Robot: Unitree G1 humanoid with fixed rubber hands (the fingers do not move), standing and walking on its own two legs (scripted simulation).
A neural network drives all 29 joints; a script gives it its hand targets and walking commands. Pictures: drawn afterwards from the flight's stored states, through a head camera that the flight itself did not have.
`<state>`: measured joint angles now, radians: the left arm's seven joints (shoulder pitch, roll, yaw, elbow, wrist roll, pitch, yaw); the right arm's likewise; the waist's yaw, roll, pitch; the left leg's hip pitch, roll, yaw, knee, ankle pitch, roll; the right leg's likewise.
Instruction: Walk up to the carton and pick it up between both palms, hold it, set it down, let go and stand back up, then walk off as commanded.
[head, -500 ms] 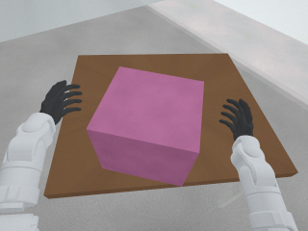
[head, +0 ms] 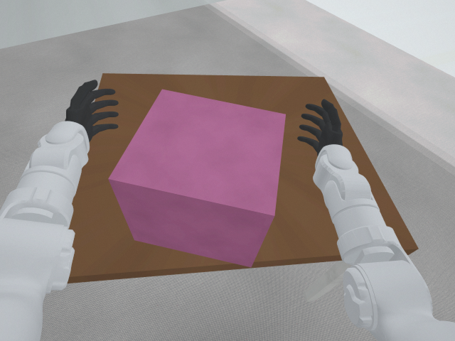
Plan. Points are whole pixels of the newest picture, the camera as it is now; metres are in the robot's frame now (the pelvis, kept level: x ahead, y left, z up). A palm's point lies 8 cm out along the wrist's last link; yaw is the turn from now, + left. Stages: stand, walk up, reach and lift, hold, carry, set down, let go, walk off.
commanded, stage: reach and lift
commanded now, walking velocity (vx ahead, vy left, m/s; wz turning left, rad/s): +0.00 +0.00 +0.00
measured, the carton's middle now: (207, 179) +0.44 +0.00 -0.01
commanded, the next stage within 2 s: none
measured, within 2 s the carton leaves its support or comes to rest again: neither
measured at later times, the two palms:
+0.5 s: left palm (101, 160) +0.45 +0.19 +0.06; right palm (311, 184) +0.37 -0.20 +0.05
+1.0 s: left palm (104, 172) +0.45 +0.20 +0.01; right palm (299, 188) +0.39 -0.19 +0.01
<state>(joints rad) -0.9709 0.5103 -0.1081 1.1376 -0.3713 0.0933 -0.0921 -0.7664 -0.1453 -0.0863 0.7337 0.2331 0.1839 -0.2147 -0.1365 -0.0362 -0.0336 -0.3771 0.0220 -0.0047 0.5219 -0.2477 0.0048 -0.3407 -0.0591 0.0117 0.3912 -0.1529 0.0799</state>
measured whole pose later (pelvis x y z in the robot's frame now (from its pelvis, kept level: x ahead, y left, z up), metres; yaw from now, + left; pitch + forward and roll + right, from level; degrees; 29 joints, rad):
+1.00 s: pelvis -0.01 +0.01 -0.04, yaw +1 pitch +21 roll -4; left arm -0.98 0.40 -0.18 1.46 -0.32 -0.29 -0.07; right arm -0.83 -0.08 -0.06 1.27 0.29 -0.29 -0.21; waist -0.17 0.01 -0.21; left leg -0.85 0.03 -0.07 0.83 -0.34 0.00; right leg -0.77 -0.05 -0.03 0.66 -0.25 0.08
